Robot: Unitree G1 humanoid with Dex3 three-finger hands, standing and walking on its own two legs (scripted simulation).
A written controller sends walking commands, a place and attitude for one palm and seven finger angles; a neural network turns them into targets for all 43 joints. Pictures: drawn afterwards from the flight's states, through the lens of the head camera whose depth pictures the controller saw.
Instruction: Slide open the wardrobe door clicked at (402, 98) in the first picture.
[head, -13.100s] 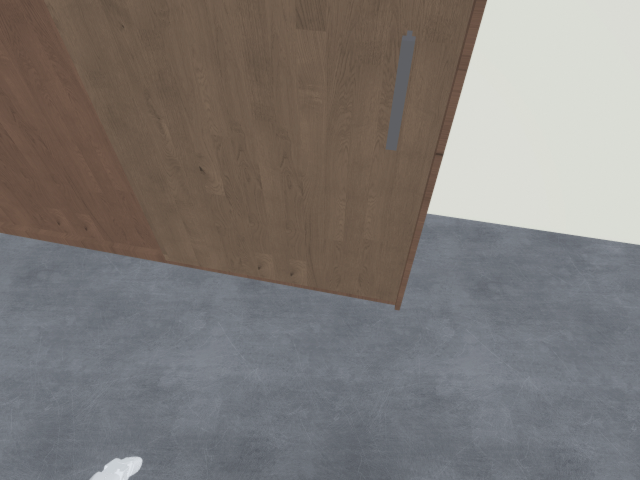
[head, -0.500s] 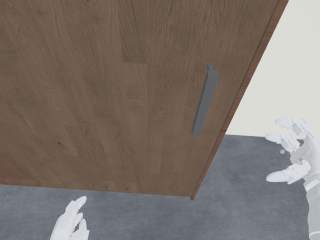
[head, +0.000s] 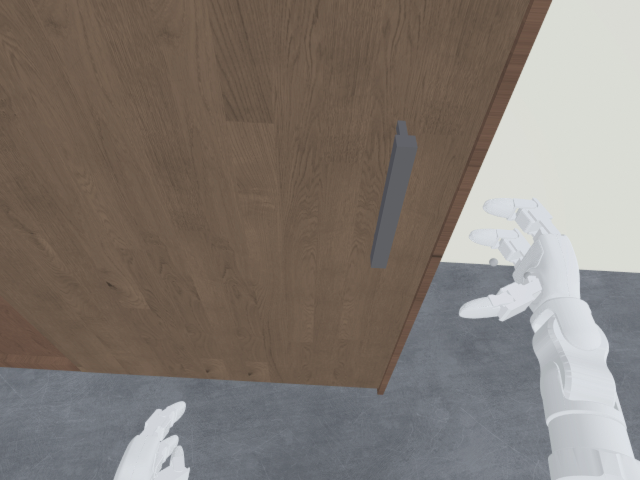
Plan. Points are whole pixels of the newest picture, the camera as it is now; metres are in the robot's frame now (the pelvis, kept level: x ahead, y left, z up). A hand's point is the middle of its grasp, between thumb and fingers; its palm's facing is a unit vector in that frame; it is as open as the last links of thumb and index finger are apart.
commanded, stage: move the hooked fingers beside the handle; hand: right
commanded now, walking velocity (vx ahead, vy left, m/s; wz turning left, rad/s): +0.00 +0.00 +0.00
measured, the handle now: (388, 201) +0.48 -0.06 +0.09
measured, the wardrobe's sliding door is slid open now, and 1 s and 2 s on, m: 0.00 0.00 0.00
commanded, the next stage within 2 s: feel for the door with the fingertips in 1.44 s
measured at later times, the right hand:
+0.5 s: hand (447, 238) +0.40 -0.13 +0.11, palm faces +0.01 +1.00 -0.02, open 14.0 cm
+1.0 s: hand (446, 236) +0.41 -0.14 +0.10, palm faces +0.02 +1.00 -0.02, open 14.0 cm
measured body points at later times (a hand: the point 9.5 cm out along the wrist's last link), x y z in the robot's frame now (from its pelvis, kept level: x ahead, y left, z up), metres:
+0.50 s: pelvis +0.00 +0.02 +0.00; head +0.02 +0.03 +0.45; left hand +0.11 +0.27 -0.11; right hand +0.39 -0.19 +0.11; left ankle -0.03 +0.11 -0.73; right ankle +0.03 -0.08 -0.73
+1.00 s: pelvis +0.00 +0.03 -0.01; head +0.03 +0.04 +0.44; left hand +0.09 +0.29 -0.12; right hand +0.40 -0.19 +0.10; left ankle -0.03 +0.11 -0.73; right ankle +0.03 -0.08 -0.73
